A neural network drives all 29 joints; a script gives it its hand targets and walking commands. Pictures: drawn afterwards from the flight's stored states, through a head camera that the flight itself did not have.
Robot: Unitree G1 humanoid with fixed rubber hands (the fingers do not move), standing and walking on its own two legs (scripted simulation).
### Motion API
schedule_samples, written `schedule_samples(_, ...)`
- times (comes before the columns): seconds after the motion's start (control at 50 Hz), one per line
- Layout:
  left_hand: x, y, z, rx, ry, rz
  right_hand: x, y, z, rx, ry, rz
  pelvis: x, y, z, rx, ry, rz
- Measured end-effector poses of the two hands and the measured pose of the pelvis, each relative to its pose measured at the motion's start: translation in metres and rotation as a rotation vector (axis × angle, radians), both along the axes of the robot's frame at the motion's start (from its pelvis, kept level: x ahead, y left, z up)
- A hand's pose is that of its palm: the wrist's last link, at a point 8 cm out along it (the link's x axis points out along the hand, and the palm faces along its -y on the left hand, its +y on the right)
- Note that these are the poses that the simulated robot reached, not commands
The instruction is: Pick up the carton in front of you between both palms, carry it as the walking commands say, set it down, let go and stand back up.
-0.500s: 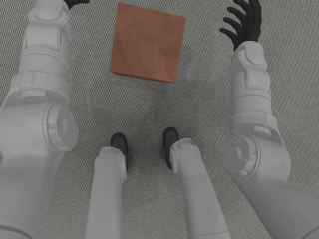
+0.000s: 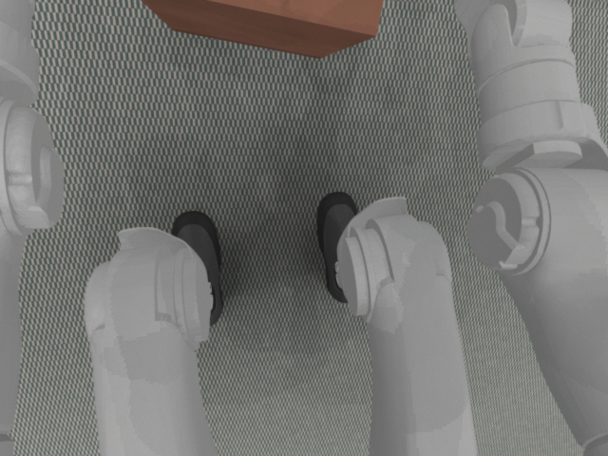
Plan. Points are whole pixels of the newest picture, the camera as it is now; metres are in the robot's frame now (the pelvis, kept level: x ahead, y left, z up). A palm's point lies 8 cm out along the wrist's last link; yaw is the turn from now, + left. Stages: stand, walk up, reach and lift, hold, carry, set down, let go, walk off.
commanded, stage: reach and lift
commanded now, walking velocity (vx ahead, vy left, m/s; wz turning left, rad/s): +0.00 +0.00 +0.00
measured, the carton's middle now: out of the picture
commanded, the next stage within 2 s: none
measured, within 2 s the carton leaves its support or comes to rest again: leaves its support in 1.00 s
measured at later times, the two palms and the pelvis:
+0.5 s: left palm out of the picture +0.62 +0.16 -0.21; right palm out of the picture +0.56 -0.18 -0.21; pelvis +0.01 +0.00 -0.03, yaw -1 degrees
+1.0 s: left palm out of the picture +0.61 +0.14 -0.21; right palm out of the picture +0.57 -0.16 -0.20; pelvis +0.02 +0.00 -0.04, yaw +0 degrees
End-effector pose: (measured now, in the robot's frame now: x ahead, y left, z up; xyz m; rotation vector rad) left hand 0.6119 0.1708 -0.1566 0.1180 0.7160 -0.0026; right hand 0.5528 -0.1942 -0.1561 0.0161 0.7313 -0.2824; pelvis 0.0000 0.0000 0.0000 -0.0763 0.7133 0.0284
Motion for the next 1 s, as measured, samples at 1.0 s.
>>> schedule_samples(1.0, -0.004, -0.026, -0.051, -0.039, 0.022, -0.061, 0.02, 0.035, -0.04, 0.058, 0.006, 0.058, 0.015, 0.004, -0.039, 0.007, -0.076, -0.004)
